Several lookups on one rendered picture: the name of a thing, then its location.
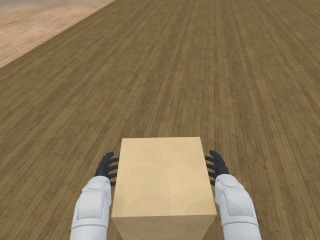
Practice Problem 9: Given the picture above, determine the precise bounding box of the carton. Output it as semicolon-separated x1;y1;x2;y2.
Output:
111;137;217;240

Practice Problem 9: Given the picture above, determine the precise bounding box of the left robot hand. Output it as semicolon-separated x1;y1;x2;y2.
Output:
94;151;120;187

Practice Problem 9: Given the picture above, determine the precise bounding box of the right robot forearm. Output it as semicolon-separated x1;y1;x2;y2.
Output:
215;174;262;240

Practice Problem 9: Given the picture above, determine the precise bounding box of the right robot hand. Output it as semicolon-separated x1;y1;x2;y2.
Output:
204;150;229;186

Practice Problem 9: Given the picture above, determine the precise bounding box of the left robot forearm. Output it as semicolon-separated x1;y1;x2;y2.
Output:
69;176;112;240

